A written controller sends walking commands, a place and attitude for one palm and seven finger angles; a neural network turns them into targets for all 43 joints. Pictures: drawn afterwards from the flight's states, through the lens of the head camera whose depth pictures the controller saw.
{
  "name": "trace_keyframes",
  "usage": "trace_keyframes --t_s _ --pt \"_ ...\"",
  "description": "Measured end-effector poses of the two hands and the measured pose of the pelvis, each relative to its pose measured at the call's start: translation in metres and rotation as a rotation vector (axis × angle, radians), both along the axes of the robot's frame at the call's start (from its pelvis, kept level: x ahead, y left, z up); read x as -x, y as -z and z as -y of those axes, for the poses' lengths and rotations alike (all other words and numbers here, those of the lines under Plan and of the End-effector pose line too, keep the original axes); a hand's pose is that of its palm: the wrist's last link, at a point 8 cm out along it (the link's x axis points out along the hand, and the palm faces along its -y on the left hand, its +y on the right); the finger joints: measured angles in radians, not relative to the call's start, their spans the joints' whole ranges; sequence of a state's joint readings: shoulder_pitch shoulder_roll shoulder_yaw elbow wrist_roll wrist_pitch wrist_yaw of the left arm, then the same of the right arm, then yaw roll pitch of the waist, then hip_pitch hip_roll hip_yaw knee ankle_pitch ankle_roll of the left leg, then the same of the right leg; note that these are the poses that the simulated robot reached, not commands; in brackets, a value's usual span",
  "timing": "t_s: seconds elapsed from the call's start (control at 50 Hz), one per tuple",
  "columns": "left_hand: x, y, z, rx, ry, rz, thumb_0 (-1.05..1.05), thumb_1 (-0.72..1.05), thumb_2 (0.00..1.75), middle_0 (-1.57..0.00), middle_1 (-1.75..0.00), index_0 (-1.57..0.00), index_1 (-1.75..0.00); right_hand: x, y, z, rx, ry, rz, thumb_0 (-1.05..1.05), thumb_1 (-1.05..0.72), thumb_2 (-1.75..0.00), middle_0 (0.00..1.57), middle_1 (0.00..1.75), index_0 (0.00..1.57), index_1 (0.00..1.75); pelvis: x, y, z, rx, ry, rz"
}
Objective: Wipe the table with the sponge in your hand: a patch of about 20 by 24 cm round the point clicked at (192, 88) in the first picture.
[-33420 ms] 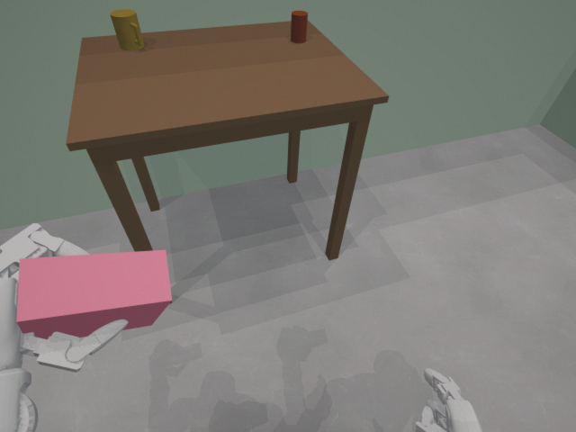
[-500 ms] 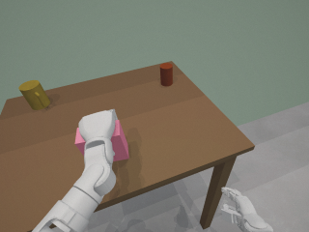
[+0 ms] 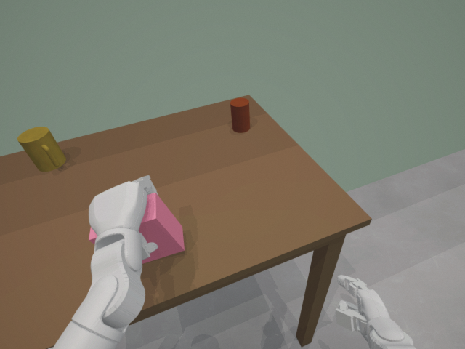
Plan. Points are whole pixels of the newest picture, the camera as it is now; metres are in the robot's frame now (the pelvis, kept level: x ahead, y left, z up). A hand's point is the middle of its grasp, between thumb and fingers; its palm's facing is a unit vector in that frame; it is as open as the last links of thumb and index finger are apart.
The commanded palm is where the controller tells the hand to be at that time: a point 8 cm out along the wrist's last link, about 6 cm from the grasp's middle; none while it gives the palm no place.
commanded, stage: slide back across to the middle lane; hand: left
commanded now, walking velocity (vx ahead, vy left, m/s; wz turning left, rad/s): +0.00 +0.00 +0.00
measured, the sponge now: (146, 237) +0.29 +0.20 +0.06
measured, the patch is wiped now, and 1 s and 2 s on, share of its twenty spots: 1.00 1.00 1.00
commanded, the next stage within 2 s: wipe forward along the middle lane in 0.36 s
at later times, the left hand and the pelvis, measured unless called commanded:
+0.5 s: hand (103, 239) +0.24 +0.25 +0.11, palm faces +0.15 -0.20 -0.97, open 9.5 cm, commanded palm +0.21 +0.26 +0.16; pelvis -0.01 +0.00 +0.00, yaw +0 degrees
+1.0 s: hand (100, 223) +0.29 +0.28 +0.10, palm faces +0.01 -0.07 -1.00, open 9.5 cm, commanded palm +0.27 +0.29 +0.14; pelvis -0.02 -0.01 +0.00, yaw +2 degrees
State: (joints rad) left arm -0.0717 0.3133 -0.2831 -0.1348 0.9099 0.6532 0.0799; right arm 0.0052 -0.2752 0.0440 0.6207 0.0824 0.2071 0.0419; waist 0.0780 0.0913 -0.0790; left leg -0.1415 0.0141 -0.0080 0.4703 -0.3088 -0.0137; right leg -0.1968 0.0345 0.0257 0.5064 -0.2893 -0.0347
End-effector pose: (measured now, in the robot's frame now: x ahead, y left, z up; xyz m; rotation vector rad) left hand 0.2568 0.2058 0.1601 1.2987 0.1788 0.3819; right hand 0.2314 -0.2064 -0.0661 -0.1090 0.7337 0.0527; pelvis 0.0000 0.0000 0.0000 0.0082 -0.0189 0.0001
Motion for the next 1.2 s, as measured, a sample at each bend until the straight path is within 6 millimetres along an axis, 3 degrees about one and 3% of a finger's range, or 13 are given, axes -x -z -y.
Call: trace_keyframes --t_s 0.3,0.52,0.84,1.2 --pt "0.031 -0.006 -0.025 0.04 -0.038 0.001 -0.02 -0.46 1.09 -0.73 -1.41 -0.78 -1.39 0.006 0.001 -0.002 0.034 0.006 0.0 0.01 -0.91 -0.9 0.2 0.3 0.2 0.3 0.004 -0.001 -0.002 0.0 0.005 0.019" --pt "0.039 -0.004 -0.043 -0.012 -0.073 -0.041 -0.03 -0.47 1.09 -0.74 -1.4 -0.8 -1.38 0.015 0.004 -0.003 0.056 0.008 0.004 0.01 -0.91 -0.9 0.2 0.3 0.2 0.3 0.012 -0.002 -0.002 0.0 0.001 0.023" --pt "0.005 0.004 -0.055 -0.137 -0.078 -0.166 -0.04 -0.5 1.1 -0.77 -1.38 -0.82 -1.35 0.03 0.014 0.008 0.09 0.03 -0.018 0.01 -0.91 -0.9 0.2 0.3 0.2 0.3 0.02 -0.003 0.001 -0.002 -0.02 0.002" --pt "-0.03 0.006 -0.073 -0.168 -0.055 -0.22 -0.02 -0.54 1.14 -0.79 -1.36 -0.85 -1.34 0.062 0.032 0.033 0.143 0.076 -0.115 0.01 -0.91 -0.9 0.2 0.3 0.2 0.3 0.021 -0.003 0.006 0.005 -0.038 -0.041"
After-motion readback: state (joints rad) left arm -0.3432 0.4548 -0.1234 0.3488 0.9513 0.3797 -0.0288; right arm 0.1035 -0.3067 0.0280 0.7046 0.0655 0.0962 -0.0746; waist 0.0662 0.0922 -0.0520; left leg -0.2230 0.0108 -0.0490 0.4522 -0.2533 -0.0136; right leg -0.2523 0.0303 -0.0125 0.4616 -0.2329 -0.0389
